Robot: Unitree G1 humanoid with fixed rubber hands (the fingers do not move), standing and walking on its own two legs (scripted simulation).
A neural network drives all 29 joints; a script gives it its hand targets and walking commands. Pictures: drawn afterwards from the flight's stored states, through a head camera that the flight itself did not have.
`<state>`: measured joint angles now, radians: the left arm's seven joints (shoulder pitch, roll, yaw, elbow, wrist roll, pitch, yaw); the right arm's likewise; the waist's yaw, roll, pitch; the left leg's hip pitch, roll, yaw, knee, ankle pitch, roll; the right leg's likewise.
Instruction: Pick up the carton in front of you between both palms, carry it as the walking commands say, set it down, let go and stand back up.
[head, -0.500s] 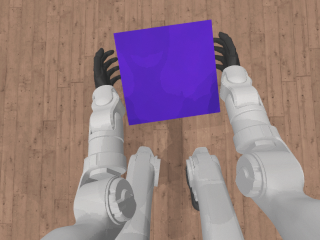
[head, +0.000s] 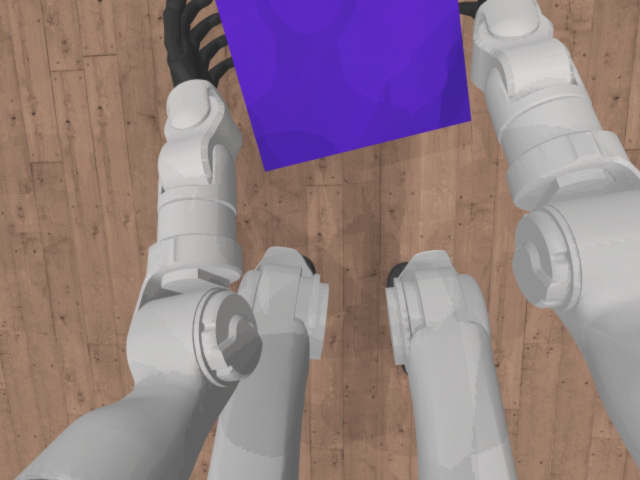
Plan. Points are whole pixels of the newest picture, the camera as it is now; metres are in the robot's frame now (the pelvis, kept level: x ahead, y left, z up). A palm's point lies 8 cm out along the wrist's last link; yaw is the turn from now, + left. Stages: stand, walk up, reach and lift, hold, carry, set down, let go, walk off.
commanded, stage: set down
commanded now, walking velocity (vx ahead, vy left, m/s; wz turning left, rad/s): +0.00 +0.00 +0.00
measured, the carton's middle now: (339, 54) +0.54 +0.01 -0.25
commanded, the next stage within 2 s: none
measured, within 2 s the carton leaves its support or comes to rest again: rests again in 0.72 s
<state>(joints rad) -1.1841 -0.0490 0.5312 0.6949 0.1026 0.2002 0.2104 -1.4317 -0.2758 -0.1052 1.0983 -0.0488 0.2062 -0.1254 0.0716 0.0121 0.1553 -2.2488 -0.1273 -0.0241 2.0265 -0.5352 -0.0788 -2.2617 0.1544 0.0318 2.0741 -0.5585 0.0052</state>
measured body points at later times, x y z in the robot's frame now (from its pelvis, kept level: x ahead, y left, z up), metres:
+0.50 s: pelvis +0.00 +0.00 -0.03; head +0.35 -0.02 +0.26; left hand +0.52 +0.17 -0.18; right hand +0.57 -0.13 -0.18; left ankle +0.12 +0.12 -0.37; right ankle +0.10 -0.10 -0.37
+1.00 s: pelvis +0.02 -0.01 -0.03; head +0.38 -0.03 +0.24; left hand +0.53 +0.17 -0.20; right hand +0.59 -0.13 -0.20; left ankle +0.12 +0.12 -0.37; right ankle +0.10 -0.10 -0.37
